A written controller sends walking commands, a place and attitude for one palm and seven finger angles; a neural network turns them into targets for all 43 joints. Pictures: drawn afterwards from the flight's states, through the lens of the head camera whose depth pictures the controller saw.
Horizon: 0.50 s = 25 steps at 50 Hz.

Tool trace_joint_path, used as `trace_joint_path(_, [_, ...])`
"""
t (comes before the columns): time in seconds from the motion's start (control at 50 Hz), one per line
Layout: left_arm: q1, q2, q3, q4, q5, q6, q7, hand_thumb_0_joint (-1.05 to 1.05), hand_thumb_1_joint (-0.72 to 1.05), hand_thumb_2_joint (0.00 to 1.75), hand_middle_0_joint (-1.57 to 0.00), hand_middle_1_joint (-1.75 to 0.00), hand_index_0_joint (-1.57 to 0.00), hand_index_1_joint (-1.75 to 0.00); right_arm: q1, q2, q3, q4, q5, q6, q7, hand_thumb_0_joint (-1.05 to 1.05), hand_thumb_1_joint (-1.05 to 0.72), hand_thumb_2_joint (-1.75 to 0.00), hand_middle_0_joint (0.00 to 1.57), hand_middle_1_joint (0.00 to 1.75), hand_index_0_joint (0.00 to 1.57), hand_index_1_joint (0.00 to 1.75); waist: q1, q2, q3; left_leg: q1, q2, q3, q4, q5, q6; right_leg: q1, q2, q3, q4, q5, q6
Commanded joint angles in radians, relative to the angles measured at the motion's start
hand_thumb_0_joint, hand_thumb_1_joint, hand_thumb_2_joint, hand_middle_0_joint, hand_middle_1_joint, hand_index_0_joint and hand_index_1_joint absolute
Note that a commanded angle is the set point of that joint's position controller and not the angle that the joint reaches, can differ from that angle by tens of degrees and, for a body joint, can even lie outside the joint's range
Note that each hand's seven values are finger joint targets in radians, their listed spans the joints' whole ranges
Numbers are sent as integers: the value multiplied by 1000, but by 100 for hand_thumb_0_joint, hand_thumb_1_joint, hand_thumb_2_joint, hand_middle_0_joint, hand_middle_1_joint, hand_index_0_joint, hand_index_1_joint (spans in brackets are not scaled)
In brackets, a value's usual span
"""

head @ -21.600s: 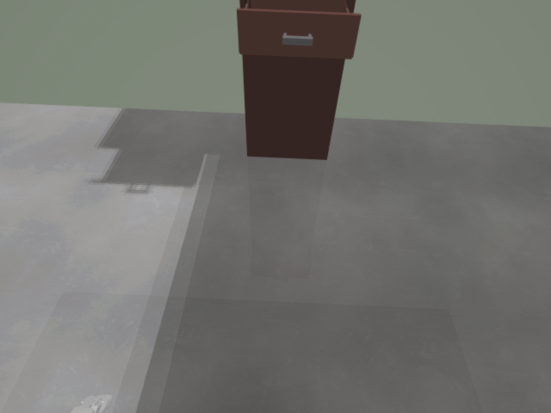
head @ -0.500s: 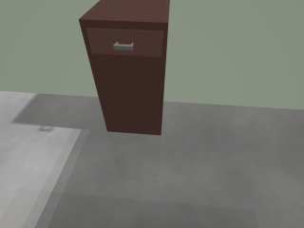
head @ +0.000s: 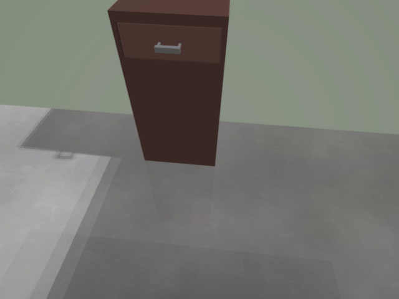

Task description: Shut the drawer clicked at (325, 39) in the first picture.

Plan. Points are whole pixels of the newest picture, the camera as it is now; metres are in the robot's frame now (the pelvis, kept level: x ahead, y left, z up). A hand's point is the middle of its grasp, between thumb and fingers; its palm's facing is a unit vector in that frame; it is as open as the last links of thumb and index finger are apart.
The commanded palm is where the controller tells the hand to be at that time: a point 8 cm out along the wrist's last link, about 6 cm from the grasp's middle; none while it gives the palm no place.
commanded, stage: let the arm hang, fingers relaxed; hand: left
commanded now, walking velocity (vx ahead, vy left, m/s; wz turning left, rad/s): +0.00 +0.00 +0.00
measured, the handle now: (168, 47) +1.01 +0.17 +0.03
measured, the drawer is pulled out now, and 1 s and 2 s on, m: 0.00 0.00 0.00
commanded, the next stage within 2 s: look to check the result in 0.32 s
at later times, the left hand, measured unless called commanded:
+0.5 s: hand out of the picture +0.06 +0.21 -0.16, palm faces -0.02 -0.97 -0.26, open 7.4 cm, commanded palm none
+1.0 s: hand out of the picture +0.12 +0.22 -0.15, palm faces -0.04 -0.96 -0.28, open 7.4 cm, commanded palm none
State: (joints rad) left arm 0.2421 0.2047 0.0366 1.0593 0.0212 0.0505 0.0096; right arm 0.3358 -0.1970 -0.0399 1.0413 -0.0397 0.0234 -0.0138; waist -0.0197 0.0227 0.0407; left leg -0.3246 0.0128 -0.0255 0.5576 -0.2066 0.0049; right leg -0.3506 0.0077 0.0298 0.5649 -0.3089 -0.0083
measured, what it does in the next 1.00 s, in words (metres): shifts its weight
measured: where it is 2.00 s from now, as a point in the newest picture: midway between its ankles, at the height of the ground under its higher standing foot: outside the picture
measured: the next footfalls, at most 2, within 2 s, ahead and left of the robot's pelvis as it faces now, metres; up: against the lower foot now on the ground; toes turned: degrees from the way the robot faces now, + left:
none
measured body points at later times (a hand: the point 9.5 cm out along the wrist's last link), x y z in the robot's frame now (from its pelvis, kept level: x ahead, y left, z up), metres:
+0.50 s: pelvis +0.03 +0.00 +0.01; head +0.06 +0.00 +0.46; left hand +0.07 +0.26 -0.14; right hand +0.04 -0.25 -0.15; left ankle +0.06 +0.12 -0.73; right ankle +0.03 -0.12 -0.73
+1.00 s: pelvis +0.05 +0.00 +0.01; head +0.07 +0.00 +0.46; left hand +0.13 +0.27 -0.13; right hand +0.11 -0.26 -0.14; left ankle +0.06 +0.12 -0.73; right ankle +0.03 -0.12 -0.73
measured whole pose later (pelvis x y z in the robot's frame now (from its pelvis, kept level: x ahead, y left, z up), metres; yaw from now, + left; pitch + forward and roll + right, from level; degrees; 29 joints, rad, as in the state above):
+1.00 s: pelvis +0.05 +0.00 +0.01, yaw -1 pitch -1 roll +0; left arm 0.12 0.25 0.01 1.13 0.02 -0.01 0.01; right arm 0.13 -0.25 -0.02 1.12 -0.02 0.00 -0.01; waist -0.01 0.01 0.07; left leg -0.17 0.00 0.01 0.37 -0.18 0.00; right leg -0.13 0.01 0.06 0.37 -0.23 0.01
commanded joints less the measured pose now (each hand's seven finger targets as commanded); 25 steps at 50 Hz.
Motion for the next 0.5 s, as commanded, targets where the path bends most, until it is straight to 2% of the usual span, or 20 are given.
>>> trace_joint_path(0.0, [77,108,39,-30,3,-16,1,0,90,90,-20,-30,-20,-30,-61,-193,-35,-53,2,-20,-23,0,-90,-90,20,30,20,30,73,172,41,-268,199,-275,-448,-527,109,175,20,-34,171,-53,-8])
trace_joint_path(0.02, [104,93,39,-23,5,-15,-2,0,90,90,-20,-30,-20,-30,-91,-196,-37,-61,4,-21,-25,0,-90,-90,20,30,20,30,92,146,28,-281,185,-242,-430,-487,107,220,15,-32,160,-32,-7])
trace_joint_path(0.04, [114,89,36,-18,4,-20,-3,0,90,90,-20,-30,-20,-30,-106,-191,-36,-61,6,-22,-26,0,-90,-90,20,30,20,30,98,114,26,-251,159,-202,-390,-435,98,229,5,-23,90,-15,-8])
trace_joint_path(0.06, [98,101,33,-23,4,-33,0,0,90,90,-20,-30,-20,-30,-97,-174,-33,-56,9,-24,-24,0,-90,-90,20,30,20,30,88,71,47,-188,110,-159,-319,-359,75,198,-14,14,-54,-8,-13])
trace_joint_path(0.08, [66,130,31,-28,4,-47,5,0,90,90,-20,-30,-20,-30,-72,-146,-29,-51,15,-24,-21,0,-90,-90,20,30,20,30,64,-20,73,-127,50,-115,-234,-266,49,125,-47,102,-183,-48,-31])
trace_joint_path(0.1, [32,155,30,-31,-1,-60,9,0,90,90,-20,-30,-20,-30,-49,-109,-21,-43,20,-23,-18,0,-90,-90,20,30,20,30,32,-66,89,-59,18,-54,-152,-136,30,69,-122,172,-267,-102,-55])
trace_joint_path(0.12, [5,171,29,-34,-6,-66,10,0,90,90,-20,-30,-20,-30,-25,-86,-15,-30,18,-24,-11,0,-90,-90,20,30,20,30,8,-63,63,48,8,-28,-115,-49,21,18,-160,189,-302,-94,-75])
trace_joint_path(0.14, [-26,180,28,-39,-8,-68,8,0,90,90,-20,-30,-20,-30,10,-87,-16,-13,17,-25,-7,0,-90,-90,20,30,20,30,-14,-55,9,124,12,-23,-108,-41,17,-15,-151,174,-306,-147,-80])
trace_joint_path(0.18, [-61,173,26,-44,-6,-72,14,0,90,90,-20,-30,-20,-30,-3,-111,-25,-9,19,-19,-7,0,-90,-90,20,30,20,30,-17,-128,-5,166,24,-28,-86,-30,20,-29,-123,151,-315,-158,-71])
trace_joint_path(0.22, [-86,162,24,-41,-7,-66,14,0,90,90,-20,-30,-20,-30,-17,-117,-22,2,15,-17,-6,0,-90,-90,20,30,20,30,-23,-78,54,160,39,-39,-120,-35,18,-65,-111,131,-309,-172,-65])
trace_joint_path(0.26, [-77,158,23,-35,-7,-61,12,0,90,90,-20,-30,-20,-30,-32,-128,-19,5,13,-19,-7,0,-90,-90,20,30,20,30,-13,-20,63,123,60,-68,-185,-72,22,-27,-85,108,-276,-139,-54])
trace_joint_path(0.28, [-64,161,25,-26,-7,-63,12,0,90,90,-20,-30,-20,-30,-46,-141,-21,2,14,-23,-9,0,-90,-90,20,30,20,30,-4,18,46,116,70,-80,-204,-70,25,4,-77,103,-255,-95,-51])
trace_joint_path(0.3, [-59,160,24,-19,-7,-62,11,0,90,90,-20,-30,-20,-30,-62,-140,-18,2,14,-26,-9,0,-90,-90,20,30,20,30,2,27,39,102,76,-90,-223,-76,27,38,-75,96,-243,-58,-49])
trace_joint_path(0.38, [-43,164,21,2,-8,-67,10,0,90,90,-20,-30,-20,-30,-96,-165,-18,4,18,-36,-12,0,-90,-90,20,30,20,30,14,31,-20,131,88,-93,-232,-12,30,106,-77,83,-217,57,-45])
trace_joint_path(0.4, [-47,165,20,7,-8,-68,10,0,90,90,-20,-30,-20,-30,-99,-162,-15,7,18,-37,-12,0,-90,-90,20,30,20,30,13,5,-26,140,89,-88,-229,18,30,114,-81,80,-218,83,-43])
trace_joint_path(0.48, [-58,179,17,14,-10,-74,13,0,90,90,-20,-30,-20,-30,-106,-176,-15,17,23,-41,-14,0,-90,-90,20,30,20,30,10,-8,-72,188,89,-69,-204,135,28,149,-90,83,-212,184,-40])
